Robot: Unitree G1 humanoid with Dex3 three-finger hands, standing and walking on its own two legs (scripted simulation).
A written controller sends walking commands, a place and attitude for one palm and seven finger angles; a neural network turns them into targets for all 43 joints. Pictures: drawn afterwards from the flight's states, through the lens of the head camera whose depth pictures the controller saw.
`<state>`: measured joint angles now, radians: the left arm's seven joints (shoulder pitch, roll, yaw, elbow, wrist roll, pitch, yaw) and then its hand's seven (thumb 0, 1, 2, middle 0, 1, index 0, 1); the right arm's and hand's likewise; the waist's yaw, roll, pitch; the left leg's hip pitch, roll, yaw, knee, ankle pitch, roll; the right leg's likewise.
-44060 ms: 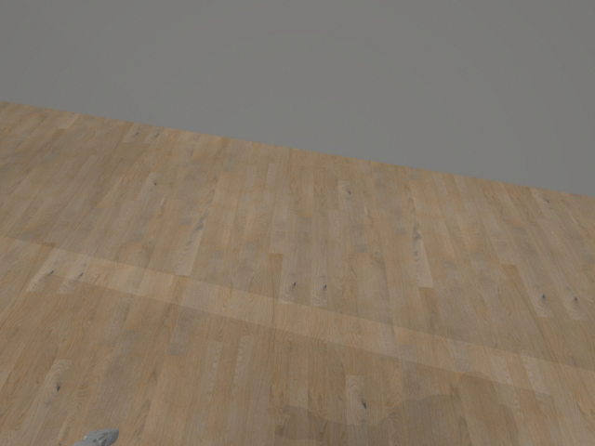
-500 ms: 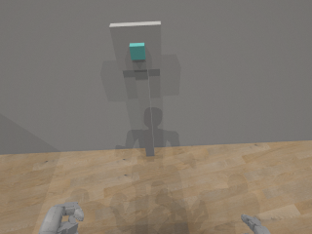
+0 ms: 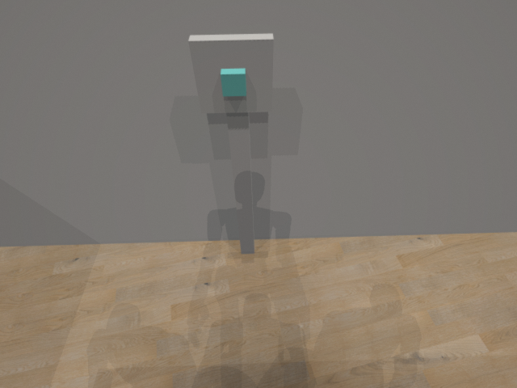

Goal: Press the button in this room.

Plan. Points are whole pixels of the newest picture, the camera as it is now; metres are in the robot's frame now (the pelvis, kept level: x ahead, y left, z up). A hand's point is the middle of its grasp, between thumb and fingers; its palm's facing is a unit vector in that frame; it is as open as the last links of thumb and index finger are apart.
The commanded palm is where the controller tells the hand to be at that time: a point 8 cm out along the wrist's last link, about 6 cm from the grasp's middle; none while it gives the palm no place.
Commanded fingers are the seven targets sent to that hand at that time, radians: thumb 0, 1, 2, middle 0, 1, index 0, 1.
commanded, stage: let the arm hang, fingers relaxed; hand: left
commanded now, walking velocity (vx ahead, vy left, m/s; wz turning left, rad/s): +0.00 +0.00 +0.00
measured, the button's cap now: (233, 81) +0.74 +0.10 +0.09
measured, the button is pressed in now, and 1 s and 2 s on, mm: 0 0 0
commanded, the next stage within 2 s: stand and wait in 0.42 s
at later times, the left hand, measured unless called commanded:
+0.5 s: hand out of the picture -0.01 +0.14 -0.18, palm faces +0.05 -0.98 -0.17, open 7.3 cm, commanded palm none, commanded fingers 0.00 0.90 0.90 -0.20 -0.30 -0.20 -0.30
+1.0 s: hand out of the picture +0.01 +0.13 -0.17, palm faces +0.06 -0.98 -0.18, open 7.3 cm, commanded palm none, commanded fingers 0.00 0.90 0.90 -0.20 -0.30 -0.20 -0.30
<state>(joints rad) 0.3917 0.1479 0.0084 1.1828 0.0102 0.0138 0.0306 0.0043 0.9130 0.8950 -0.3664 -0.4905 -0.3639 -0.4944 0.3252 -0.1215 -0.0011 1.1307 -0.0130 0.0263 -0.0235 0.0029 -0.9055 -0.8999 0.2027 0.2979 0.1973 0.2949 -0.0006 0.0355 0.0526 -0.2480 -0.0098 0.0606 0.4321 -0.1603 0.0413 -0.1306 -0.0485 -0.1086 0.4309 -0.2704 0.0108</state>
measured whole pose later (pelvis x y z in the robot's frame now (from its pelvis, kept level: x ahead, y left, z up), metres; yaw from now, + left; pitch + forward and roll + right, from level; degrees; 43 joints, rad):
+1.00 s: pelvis +0.03 -0.04 +0.00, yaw +0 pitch -2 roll +0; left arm 0.30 0.12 0.02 1.16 0.01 -0.02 0.04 0.00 0.91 0.89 -0.20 -0.30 -0.20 -0.30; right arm 0.26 -0.14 -0.01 1.16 -0.01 0.01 -0.04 0.00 -0.91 -0.90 0.20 0.30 0.20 0.29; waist 0.00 0.02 0.06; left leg -0.20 0.03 0.04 0.42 -0.19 -0.01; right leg -0.06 0.00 -0.13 0.39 -0.30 -0.03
